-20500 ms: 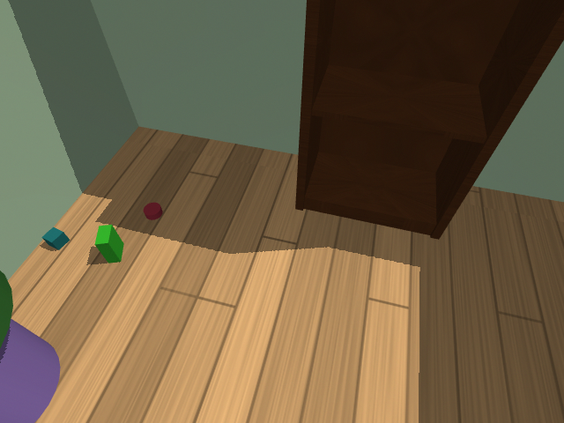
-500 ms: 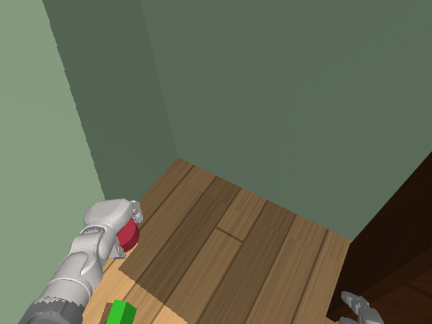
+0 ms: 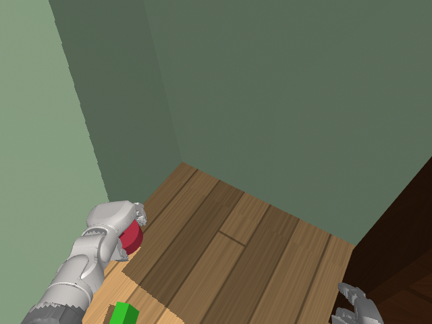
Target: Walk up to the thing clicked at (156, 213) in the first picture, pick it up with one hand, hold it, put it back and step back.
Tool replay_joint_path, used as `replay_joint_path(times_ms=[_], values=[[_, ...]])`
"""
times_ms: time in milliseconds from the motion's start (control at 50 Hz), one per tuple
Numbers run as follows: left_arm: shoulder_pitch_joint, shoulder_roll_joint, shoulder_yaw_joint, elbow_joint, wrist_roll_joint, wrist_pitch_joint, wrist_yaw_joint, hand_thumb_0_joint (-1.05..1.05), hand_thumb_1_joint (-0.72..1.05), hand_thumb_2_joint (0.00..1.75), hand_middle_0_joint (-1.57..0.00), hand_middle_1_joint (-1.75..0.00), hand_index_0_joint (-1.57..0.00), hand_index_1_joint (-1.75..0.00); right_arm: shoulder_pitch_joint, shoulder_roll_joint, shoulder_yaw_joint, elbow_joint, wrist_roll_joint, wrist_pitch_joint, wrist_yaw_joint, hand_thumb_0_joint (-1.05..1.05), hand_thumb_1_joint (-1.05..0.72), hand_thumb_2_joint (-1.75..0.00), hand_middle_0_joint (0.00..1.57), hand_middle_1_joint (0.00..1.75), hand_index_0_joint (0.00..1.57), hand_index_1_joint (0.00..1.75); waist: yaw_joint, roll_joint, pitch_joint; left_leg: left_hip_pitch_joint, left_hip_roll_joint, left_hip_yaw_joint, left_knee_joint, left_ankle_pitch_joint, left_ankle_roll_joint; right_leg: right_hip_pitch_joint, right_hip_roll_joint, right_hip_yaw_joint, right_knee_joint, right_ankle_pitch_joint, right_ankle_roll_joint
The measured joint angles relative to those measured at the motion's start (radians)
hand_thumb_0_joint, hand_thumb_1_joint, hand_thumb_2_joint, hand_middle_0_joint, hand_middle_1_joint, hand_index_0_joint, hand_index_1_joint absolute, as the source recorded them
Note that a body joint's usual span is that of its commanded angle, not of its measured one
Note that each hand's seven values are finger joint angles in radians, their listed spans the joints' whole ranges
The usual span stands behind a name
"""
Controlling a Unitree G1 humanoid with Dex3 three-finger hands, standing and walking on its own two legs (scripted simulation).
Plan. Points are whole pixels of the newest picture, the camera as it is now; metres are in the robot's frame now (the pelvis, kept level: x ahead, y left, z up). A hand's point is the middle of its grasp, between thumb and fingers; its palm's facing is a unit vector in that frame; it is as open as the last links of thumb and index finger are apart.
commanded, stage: hold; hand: left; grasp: from above
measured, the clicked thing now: (123, 236) +0.31 +0.23 -0.06
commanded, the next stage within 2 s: crouch in 0.44 s
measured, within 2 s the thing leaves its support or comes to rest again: neither
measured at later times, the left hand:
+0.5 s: hand (117, 238) +0.29 +0.23 -0.04, palm faces -0.44 -0.07 -0.89, open 9.4 cm
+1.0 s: hand (129, 254) +0.30 +0.24 -0.14, palm faces -0.44 +0.00 -0.90, open 9.3 cm
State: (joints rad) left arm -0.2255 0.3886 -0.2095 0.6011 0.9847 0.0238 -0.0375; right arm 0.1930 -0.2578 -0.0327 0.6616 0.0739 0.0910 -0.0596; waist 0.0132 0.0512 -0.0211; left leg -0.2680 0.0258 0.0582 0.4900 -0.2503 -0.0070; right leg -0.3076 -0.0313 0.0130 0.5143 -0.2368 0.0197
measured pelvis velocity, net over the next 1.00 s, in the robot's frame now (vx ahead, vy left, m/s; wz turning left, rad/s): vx -0.02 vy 0.00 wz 0.03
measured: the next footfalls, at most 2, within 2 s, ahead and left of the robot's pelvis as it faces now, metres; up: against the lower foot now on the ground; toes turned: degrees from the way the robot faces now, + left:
none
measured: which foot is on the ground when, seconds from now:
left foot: down 0.00-1.00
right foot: down 0.00-1.00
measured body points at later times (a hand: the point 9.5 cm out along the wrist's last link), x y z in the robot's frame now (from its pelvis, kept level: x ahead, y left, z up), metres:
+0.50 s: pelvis +0.00 +0.00 +0.00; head +0.02 -0.02 +0.45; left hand +0.31 +0.23 +0.01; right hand +0.14 -0.25 -0.12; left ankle +0.00 +0.13 -0.74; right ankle +0.02 -0.13 -0.74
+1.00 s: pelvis -0.02 +0.00 -0.04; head +0.05 +0.01 +0.40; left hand +0.32 +0.23 -0.09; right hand +0.10 -0.27 -0.16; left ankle +0.00 +0.13 -0.74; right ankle +0.02 -0.13 -0.74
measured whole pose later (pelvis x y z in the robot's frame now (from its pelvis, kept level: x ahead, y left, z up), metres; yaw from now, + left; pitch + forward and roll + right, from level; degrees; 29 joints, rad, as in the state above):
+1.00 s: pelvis -0.02 +0.00 -0.04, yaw +1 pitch +13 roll +0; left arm -0.41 0.36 -0.18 1.00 1.13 -0.05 0.27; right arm 0.21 -0.27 -0.07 0.68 0.02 0.08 -0.01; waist -0.03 0.00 -0.09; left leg -0.72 0.03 0.02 0.88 -0.39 0.00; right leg -0.73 -0.04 -0.01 0.86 -0.36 0.03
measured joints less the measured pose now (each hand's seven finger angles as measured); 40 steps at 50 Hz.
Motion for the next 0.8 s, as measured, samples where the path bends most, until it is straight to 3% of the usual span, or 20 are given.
replay_joint_path(times_ms=[580, 700, 800], values=[[0.014, 0.004, 0.004, 0.003, 0.007, -0.017, 0.016, 0.0, 0.04, 0.52, -0.63, -0.59, -0.74, -0.6, 0.009, 0.004, -0.005, -0.003, -0.001, 0.012, 0.0, 0.01, -0.91, -0.9, 0.2, 0.3, 0.2, 0.29, 0.001, -0.004, 0.013, 0.018, -0.004, 0.004, -0.022, 0.005, 0.006, 0.021, -0.003, 0.004, -0.031, 0.011, 0.006], [0.007, -0.005, 0.007, 0.036, 0.022, -0.021, 0.055, 0.0, 0.06, 0.49, -0.62, -0.59, -0.74, -0.59, 0.003, 0.005, -0.005, 0.0, -0.004, 0.014, 0.005, 0.01, -0.9, -0.9, 0.2, 0.3, 0.2, 0.29, -0.001, -0.008, 0.015, 0.007, -0.006, -0.001, -0.015, 0.004, 0.006, 0.013, -0.005, -0.001, -0.025, 0.008, 0.006], [-0.019, -0.016, 0.01, 0.122, 0.05, -0.037, 0.122, 0.0, 0.06, 0.47, -0.63, -0.58, -0.75, -0.58, -0.002, 0.009, -0.008, 0.005, -0.014, 0.014, 0.014, 0.01, -0.9, -0.9, 0.2, 0.3, 0.2, 0.29, -0.012, -0.021, 0.009, -0.044, -0.007, -0.009, 0.024, -0.008, 0.005, -0.034, -0.008, -0.008, 0.012, -0.005, 0.006]])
